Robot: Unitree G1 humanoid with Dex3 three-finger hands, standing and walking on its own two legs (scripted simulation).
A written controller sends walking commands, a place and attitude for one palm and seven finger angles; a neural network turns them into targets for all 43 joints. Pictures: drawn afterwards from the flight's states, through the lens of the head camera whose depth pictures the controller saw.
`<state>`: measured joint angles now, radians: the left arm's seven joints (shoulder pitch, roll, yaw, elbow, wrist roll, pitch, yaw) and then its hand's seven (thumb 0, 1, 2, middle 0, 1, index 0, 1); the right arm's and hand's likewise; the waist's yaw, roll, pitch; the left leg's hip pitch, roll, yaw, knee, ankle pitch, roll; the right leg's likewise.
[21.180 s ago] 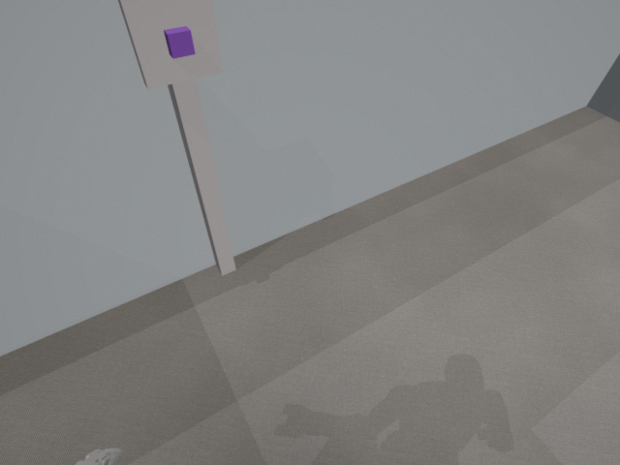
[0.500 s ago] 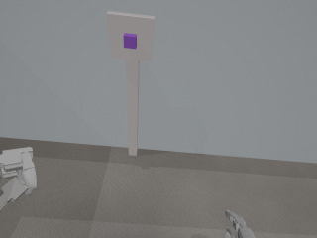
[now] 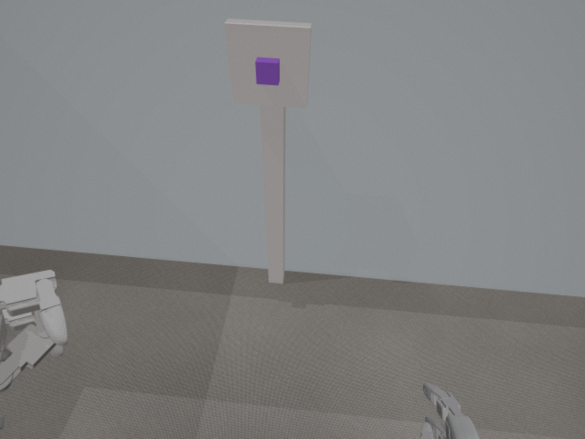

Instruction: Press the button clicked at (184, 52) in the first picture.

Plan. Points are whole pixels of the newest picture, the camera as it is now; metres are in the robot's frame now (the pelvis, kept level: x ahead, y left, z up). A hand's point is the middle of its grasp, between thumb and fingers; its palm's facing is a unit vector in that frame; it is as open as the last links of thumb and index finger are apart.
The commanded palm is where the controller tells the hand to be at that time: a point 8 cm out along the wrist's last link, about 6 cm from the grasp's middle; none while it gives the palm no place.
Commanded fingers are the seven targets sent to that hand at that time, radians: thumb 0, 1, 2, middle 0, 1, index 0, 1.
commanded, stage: let the arm hang, fingers relaxed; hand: left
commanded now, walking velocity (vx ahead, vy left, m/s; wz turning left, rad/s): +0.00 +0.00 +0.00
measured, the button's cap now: (268, 70) +0.82 +0.10 +0.14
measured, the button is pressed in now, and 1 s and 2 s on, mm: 0 0 0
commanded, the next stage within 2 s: stand and wait in 1.10 s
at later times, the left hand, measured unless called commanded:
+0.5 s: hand out of the picture -0.07 +0.19 -0.17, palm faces +0.05 -0.97 -0.24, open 4.7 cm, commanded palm none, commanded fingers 0.00 0.90 0.90 -0.35 -0.46 -0.35 -0.46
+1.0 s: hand out of the picture -0.01 +0.15 -0.17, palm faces +0.07 -0.98 -0.18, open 7.3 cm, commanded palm none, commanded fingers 0.00 0.90 0.90 -0.20 -0.30 -0.20 -0.30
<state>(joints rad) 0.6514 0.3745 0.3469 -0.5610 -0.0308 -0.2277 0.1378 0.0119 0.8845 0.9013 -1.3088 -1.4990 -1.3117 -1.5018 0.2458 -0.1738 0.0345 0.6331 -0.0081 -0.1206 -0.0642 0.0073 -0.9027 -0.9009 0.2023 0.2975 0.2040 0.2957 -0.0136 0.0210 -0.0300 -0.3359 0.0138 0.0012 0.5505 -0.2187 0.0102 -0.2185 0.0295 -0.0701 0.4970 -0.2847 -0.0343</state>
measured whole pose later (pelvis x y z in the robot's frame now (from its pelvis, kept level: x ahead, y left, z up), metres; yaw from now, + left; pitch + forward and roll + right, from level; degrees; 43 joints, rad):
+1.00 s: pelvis +0.00 -0.01 +0.01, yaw +2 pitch -2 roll +0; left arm 0.28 0.12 0.01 1.14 0.01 0.00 0.03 0.01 0.92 0.90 -0.21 -0.31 -0.21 -0.31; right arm 0.31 -0.10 0.00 1.13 -0.02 0.02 -0.04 0.00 -0.91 -0.90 0.20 0.30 0.20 0.29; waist -0.02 0.02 0.04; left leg -0.25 -0.01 -0.02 0.44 -0.16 0.00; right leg -0.15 0.01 -0.09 0.46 -0.27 -0.04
